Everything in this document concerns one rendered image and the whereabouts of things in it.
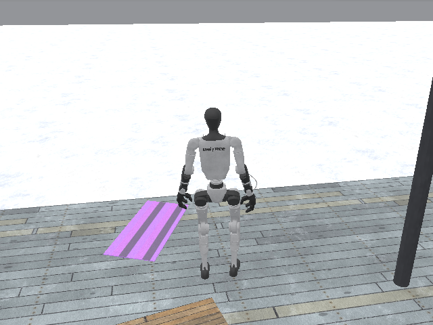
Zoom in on robot right forearm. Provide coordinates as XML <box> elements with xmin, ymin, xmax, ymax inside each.
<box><xmin>240</xmin><ymin>164</ymin><xmax>254</xmax><ymax>196</ymax></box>

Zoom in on robot right shin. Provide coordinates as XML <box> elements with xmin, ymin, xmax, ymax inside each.
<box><xmin>230</xmin><ymin>222</ymin><xmax>240</xmax><ymax>267</ymax></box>

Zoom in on robot left hand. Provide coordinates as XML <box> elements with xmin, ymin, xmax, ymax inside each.
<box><xmin>177</xmin><ymin>192</ymin><xmax>192</xmax><ymax>209</ymax></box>

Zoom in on robot left thigh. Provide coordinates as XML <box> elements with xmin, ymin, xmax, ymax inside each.
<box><xmin>194</xmin><ymin>189</ymin><xmax>209</xmax><ymax>236</ymax></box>

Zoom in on robot right upper arm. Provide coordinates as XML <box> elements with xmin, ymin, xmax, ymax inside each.
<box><xmin>228</xmin><ymin>136</ymin><xmax>246</xmax><ymax>175</ymax></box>

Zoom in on robot left upper arm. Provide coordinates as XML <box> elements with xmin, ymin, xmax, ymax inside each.
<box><xmin>184</xmin><ymin>137</ymin><xmax>200</xmax><ymax>175</ymax></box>

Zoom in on robot left forearm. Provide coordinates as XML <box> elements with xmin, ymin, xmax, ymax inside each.
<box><xmin>179</xmin><ymin>165</ymin><xmax>191</xmax><ymax>194</ymax></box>

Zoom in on robot right hand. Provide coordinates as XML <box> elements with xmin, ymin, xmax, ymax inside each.
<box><xmin>240</xmin><ymin>194</ymin><xmax>256</xmax><ymax>213</ymax></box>

